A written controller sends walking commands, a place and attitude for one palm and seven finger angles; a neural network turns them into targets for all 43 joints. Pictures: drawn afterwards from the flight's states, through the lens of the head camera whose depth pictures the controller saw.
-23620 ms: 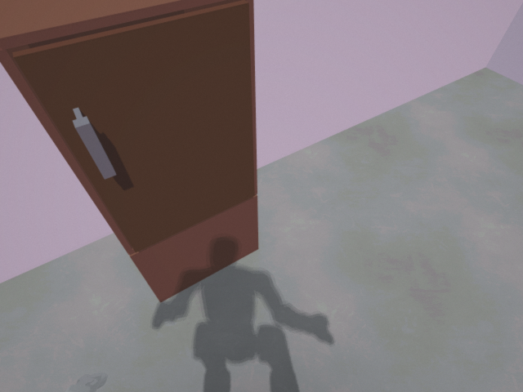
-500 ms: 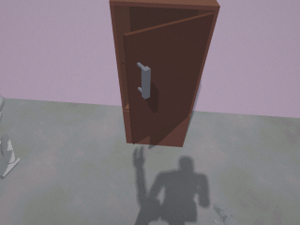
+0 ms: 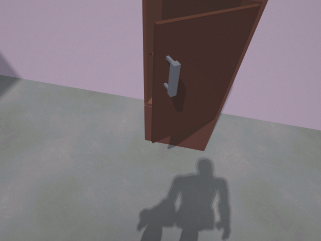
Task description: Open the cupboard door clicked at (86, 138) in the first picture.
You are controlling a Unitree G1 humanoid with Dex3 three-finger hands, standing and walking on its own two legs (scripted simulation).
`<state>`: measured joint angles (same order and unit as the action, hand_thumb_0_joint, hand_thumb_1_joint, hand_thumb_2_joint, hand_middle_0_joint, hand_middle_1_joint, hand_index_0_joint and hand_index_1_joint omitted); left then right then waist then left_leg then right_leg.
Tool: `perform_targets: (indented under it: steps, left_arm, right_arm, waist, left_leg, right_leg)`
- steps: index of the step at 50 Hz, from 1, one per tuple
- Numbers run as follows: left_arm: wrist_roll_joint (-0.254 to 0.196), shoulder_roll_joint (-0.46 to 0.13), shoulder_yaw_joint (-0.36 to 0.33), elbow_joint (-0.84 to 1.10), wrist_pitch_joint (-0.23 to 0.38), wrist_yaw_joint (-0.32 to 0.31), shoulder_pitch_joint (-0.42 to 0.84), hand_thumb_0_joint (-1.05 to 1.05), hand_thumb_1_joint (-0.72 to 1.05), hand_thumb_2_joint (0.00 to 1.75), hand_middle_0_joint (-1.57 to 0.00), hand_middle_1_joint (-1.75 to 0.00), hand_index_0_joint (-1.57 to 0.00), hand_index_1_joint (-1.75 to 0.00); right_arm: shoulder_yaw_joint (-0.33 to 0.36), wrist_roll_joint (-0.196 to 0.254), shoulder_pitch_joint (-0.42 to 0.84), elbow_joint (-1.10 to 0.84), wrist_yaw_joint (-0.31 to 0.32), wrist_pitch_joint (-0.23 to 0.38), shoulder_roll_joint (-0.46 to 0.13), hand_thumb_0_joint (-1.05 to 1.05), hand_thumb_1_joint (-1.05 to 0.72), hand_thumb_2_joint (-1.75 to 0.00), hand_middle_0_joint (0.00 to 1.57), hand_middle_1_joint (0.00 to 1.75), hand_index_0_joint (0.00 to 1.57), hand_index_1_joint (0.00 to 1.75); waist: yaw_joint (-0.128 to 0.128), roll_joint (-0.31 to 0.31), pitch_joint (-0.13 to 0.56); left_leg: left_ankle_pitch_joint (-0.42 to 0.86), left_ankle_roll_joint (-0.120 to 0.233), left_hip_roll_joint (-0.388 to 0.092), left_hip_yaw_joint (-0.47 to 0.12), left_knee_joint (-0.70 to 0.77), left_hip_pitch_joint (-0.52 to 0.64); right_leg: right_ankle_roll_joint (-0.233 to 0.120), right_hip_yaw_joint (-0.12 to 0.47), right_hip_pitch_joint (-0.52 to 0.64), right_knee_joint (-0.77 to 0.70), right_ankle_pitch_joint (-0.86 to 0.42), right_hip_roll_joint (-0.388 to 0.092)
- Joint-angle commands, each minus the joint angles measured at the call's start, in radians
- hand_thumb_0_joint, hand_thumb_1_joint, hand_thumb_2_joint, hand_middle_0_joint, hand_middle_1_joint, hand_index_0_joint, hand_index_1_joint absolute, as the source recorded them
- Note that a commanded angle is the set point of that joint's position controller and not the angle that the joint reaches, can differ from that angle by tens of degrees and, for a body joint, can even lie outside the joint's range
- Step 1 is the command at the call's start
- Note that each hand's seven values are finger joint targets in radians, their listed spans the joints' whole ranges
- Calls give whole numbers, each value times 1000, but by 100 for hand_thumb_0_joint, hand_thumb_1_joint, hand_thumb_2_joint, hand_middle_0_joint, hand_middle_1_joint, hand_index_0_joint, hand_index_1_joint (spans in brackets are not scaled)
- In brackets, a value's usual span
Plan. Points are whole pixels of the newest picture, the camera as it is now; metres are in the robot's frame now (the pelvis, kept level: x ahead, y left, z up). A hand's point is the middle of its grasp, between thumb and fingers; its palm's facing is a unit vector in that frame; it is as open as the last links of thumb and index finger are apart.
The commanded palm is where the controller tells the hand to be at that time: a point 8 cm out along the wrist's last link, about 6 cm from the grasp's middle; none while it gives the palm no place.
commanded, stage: let the arm hang, fingers relaxed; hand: left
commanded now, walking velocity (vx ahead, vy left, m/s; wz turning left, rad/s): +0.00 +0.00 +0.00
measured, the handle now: (170, 76) +0.61 +0.01 +0.07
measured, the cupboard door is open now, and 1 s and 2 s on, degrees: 39 39 39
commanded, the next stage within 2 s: look to check the result in 0.66 s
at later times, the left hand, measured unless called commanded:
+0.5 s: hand out of the picture +0.00 +0.18 -0.17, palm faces +0.01 -0.99 -0.17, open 7.4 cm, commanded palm none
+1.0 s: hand out of the picture -0.01 +0.19 -0.17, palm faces +0.02 -0.98 -0.17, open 7.4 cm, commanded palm none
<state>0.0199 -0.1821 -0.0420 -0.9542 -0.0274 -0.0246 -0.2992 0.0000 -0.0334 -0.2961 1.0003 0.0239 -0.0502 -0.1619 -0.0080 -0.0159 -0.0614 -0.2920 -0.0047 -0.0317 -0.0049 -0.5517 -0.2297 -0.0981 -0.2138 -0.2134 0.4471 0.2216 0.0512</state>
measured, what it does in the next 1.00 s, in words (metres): stands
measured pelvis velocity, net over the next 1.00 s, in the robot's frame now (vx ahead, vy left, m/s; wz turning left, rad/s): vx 0.01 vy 0.04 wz -0.04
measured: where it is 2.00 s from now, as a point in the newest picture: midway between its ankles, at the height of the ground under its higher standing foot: outside the picture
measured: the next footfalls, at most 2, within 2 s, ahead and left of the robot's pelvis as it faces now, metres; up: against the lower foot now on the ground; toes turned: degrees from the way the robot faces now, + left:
none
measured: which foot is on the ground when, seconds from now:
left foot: down 0.00-1.00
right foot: down 0.00-1.00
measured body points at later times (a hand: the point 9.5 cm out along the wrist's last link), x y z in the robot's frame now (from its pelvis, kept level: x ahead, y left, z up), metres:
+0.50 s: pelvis +0.00 +0.03 +0.01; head +0.00 +0.02 +0.46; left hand +0.00 +0.23 -0.15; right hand -0.05 -0.16 -0.16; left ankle +0.00 +0.12 -0.73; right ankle +0.03 -0.05 -0.73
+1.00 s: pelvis +0.01 +0.04 +0.01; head +0.02 +0.03 +0.46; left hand -0.01 +0.25 -0.15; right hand -0.03 -0.15 -0.16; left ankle +0.00 +0.12 -0.73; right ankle +0.03 -0.05 -0.73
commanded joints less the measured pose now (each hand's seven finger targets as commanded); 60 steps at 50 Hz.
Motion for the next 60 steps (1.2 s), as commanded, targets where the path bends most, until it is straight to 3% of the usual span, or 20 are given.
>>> perform_targets:
  steps: [1,3,6,9,19,28,38,60]
  left_arm:
    - [-13,-86,-4,-25,42,1,8,0,90,90,-20,-30,-20,-30]
    - [-12,-76,3,-72,44,0,-10,0,90,90,-20,-30,-20,-30]
    - [-13,-62,8,-123,49,-3,-24,0,90,90,-20,-30,-20,-30]
    - [-12,-51,11,-154,48,-7,-34,0,90,90,-20,-30,-20,-30]
    - [-12,-22,12,-193,44,-16,-73,0,90,90,-20,-30,-20,-30]
    - [-13,-1,10,-197,48,-18,-84,0,90,90,-20,-30,-20,-30]
    - [-11,5,11,-199,46,-20,-87,0,90,90,-20,-30,-20,-30]
    - [-10,-2,14,-193,51,-19,-87,0,90,90,-20,-30,-20,-30]
  right_arm:
    - [1,7,-16,-9,13,42,-77,0,-90,-90,20,30,20,30]
    - [-1,9,-30,15,15,46,-78,0,-90,-90,20,30,20,30]
    - [-2,11,-67,53,16,49,-72,0,-90,-90,20,30,20,30]
    - [-4,12,-86,83,16,49,-61,0,-90,-90,20,30,20,30]
    - [-13,10,-110,139,19,51,-21,0,-90,-90,20,30,20,30]
    - [-12,10,-131,149,23,60,-7,0,-90,-90,20,30,20,30]
    - [-10,11,-137,150,23,58,-9,0,-90,-90,20,30,20,30]
    - [-8,14,-104,154,22,64,-20,0,-90,-90,20,30,20,30]
  waist:
    - [9,189,34]
    - [3,141,32]
    - [7,2,20]
    - [10,-48,-20]
    - [4,17,-54]
    - [7,47,-27]
    - [13,21,-59]
    - [15,15,-38]
  left_leg:
    - [94,41,-78,-81,184,-43]
    - [86,44,-78,-79,208,-47]
    - [87,41,-68,-62,219,-26]
    - [80,43,-61,-48,227,0]
    - [57,48,-55,-42,244,-22]
    - [91,49,-58,-54,247,-28]
    - [83,50,-59,-59,251,-22]
    - [140,50,-62,-57,250,14]
  right_leg:
    - [43,244,86,-157,-17,-189]
    - [43,231,110,-159,-36,-183]
    - [42,231,108,-177,-10,-191]
    - [43,230,52,-193,44,-188]
    - [43,232,25,-165,53,-181]
    - [42,230,57,-131,-20,-177]
    - [46,222,30,-128,-14,-176]
    - [52,218,43,-121,-63,-176]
